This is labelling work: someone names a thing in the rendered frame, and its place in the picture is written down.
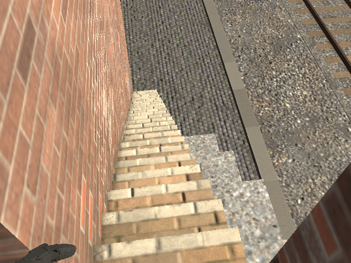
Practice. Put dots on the left robot hand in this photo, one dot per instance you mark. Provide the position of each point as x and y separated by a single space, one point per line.
45 253

